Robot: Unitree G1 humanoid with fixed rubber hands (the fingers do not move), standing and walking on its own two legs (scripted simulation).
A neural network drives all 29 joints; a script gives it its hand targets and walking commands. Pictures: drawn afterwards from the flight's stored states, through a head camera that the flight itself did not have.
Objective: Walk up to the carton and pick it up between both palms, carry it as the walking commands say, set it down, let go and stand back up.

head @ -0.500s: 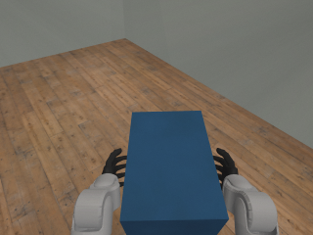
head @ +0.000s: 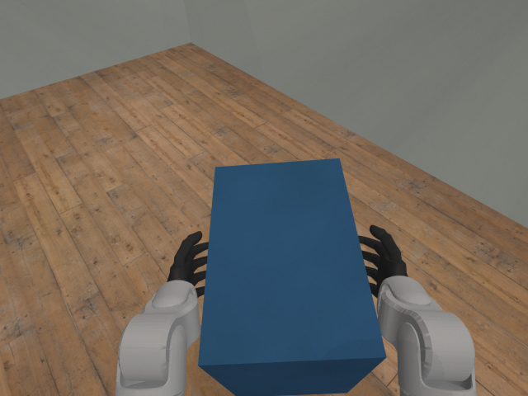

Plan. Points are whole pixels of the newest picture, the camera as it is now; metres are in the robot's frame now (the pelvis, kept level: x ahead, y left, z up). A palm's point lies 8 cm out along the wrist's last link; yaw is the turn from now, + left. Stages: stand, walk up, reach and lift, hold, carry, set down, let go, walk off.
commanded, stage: carry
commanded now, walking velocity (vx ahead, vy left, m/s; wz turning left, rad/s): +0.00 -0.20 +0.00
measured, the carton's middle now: (284, 286) +0.30 -0.01 +0.03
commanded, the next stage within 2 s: none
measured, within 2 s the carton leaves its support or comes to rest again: neither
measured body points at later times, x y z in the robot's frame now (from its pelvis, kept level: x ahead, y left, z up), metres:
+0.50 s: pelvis -0.05 -0.16 -0.01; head -0.04 -0.16 +0.44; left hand +0.23 -0.03 +0.08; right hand +0.23 -0.30 +0.08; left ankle -0.04 +0.04 -0.72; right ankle -0.02 -0.29 -0.73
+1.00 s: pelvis -0.11 -0.29 +0.01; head -0.10 -0.26 +0.46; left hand +0.16 -0.14 +0.09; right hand +0.18 -0.41 +0.11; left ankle -0.09 -0.16 -0.73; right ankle -0.08 -0.47 -0.66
